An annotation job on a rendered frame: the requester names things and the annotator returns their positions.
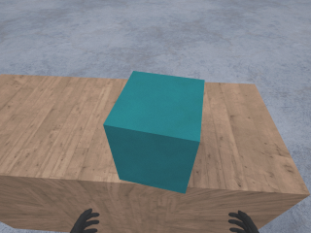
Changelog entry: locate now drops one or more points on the carton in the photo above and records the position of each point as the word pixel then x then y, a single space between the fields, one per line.
pixel 154 129

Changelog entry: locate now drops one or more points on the pedestal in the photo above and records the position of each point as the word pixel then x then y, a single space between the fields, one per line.
pixel 56 162

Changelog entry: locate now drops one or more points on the left robot hand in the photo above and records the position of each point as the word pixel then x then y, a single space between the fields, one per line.
pixel 82 223

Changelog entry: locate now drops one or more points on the right robot hand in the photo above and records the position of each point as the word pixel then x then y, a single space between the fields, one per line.
pixel 246 223

